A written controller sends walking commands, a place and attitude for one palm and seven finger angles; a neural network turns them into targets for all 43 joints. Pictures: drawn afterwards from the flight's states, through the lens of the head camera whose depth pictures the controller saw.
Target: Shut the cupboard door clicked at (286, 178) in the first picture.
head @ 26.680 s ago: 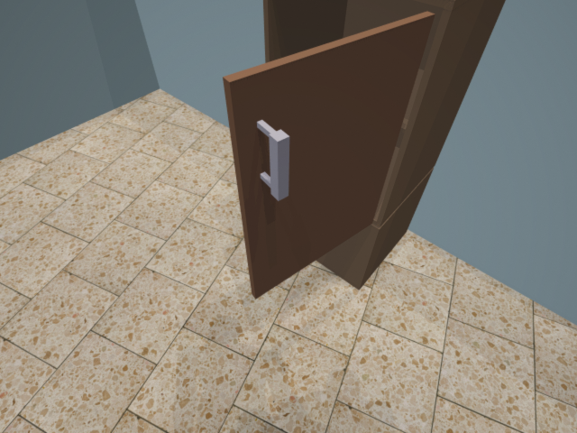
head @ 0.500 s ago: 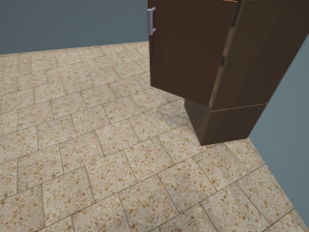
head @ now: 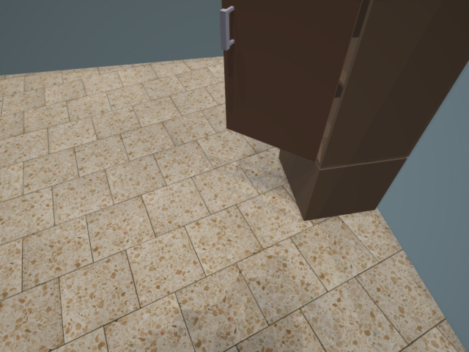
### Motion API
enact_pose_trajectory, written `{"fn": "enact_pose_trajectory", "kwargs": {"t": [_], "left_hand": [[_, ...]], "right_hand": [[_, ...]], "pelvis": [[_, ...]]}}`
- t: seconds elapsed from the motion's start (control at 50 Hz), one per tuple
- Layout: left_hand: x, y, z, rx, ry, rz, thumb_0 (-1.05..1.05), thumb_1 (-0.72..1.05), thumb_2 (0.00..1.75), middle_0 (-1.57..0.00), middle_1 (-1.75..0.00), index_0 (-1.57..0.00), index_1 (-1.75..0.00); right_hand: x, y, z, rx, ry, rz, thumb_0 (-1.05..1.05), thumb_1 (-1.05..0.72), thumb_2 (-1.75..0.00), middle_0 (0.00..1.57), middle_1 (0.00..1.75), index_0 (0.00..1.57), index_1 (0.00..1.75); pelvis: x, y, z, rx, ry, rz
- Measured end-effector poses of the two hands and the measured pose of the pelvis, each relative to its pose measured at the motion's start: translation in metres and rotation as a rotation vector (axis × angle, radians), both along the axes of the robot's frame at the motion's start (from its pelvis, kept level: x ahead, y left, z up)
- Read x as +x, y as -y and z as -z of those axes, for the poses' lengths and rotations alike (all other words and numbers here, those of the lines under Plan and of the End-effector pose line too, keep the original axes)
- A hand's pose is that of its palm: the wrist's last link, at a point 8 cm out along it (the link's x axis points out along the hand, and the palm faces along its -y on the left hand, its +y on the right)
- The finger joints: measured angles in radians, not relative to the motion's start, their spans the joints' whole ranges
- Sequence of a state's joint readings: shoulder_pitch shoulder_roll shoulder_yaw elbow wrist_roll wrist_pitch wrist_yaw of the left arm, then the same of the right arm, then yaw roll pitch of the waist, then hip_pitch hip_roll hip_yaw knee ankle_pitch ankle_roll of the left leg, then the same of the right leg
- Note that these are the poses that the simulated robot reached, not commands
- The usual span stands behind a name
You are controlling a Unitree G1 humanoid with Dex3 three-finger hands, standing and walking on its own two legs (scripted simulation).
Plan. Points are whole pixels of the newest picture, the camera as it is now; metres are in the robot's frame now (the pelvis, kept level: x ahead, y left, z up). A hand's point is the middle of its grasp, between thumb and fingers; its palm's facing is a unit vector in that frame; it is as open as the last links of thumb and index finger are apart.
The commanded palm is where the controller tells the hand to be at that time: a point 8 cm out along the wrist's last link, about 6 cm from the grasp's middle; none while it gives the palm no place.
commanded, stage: look to check the result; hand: left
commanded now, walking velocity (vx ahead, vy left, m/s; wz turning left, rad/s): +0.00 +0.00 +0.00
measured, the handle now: (228, 28) +1.05 +0.08 +0.10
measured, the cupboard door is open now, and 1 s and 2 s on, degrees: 49 49 49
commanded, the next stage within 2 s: walk to a spot facing it in 0.24 s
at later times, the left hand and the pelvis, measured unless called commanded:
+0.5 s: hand out of the picture +0.08 +0.23 -0.16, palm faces +0.01 -0.94 -0.33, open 7.4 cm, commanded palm none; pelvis +0.01 -0.01 +0.00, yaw +1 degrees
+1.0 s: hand out of the picture +0.01 +0.24 -0.17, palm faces +0.31 -0.92 -0.23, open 7.4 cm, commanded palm none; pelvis +0.00 +0.02 -0.01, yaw +19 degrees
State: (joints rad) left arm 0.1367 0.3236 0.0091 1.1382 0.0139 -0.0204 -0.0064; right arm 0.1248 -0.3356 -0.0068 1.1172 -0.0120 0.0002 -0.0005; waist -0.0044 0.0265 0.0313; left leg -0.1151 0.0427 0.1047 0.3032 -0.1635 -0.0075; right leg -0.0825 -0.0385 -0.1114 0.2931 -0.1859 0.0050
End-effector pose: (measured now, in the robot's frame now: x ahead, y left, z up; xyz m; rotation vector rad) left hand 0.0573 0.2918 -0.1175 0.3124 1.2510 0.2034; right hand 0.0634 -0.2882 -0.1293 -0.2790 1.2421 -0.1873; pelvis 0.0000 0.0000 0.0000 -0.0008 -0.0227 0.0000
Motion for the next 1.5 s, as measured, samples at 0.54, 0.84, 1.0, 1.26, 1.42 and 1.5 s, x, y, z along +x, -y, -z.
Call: {"fn": "enact_pose_trajectory", "kwargs": {"t": [0.54, 0.84, 1.0, 1.26, 1.42, 1.5], "left_hand": [[0.016, 0.022, 0.008, -0.019, 0.034, -0.040, 0.01, 0.91, 0.90, -0.20, -0.30, -0.20, -0.30], [-0.066, 0.014, 0.052, -0.132, -0.054, -0.256, 0.01, 0.91, 0.90, -0.20, -0.30, -0.20, -0.30], [-0.065, 0.012, 0.022, -0.106, 0.053, -0.331, 0.01, 0.91, 0.90, -0.20, -0.30, -0.20, -0.30], [-0.115, 0.038, 0.011, -0.079, 0.048, -0.568, 0.01, 0.91, 0.90, -0.20, -0.30, -0.20, -0.30], [-0.161, 0.047, 0.033, -0.170, -0.060, -0.775, 0.01, 0.91, 0.90, -0.20, -0.30, -0.20, -0.30], [-0.180, 0.035, 0.051, -0.217, -0.159, -0.826, 0.01, 0.91, 0.90, -0.20, -0.30, -0.20, -0.30]], "right_hand": [[0.012, -0.003, 0.009, 0.018, -0.027, -0.013, 0.00, -0.90, -0.90, 0.20, 0.30, 0.20, 0.30], [-0.003, -0.085, 0.027, 0.073, -0.109, -0.134, 0.00, -0.90, -0.90, 0.21, 0.30, 0.20, 0.30], [0.001, -0.085, 0.021, 0.083, -0.157, -0.218, 0.00, -0.90, -0.90, 0.21, 0.30, 0.21, 0.30], [0.134, -0.094, 0.008, 0.074, -0.047, -0.436, 0.00, -0.91, -0.90, 0.20, 0.30, 0.20, 0.30], [0.240, -0.209, 0.006, 0.081, 0.038, -0.710, 0.00, -0.91, -0.90, 0.20, 0.30, 0.20, 0.29], [0.276, -0.274, 0.014, 0.106, 0.160, -0.786, 0.00, -0.91, -0.90, 0.20, 0.30, 0.20, 0.30]], "pelvis": [[0.011, 0.009, 0.005, 0.001, -0.008, -0.043], [-0.005, -0.025, 0.025, -0.015, -0.015, -0.219], [-0.003, -0.020, 0.010, -0.038, -0.037, -0.328], [0.037, -0.020, 0.003, 0.013, -0.042, -0.542], [0.063, -0.069, 0.015, 0.006, -0.039, -0.679], [0.074, -0.103, 0.033, -0.003, -0.025, -0.690]]}}
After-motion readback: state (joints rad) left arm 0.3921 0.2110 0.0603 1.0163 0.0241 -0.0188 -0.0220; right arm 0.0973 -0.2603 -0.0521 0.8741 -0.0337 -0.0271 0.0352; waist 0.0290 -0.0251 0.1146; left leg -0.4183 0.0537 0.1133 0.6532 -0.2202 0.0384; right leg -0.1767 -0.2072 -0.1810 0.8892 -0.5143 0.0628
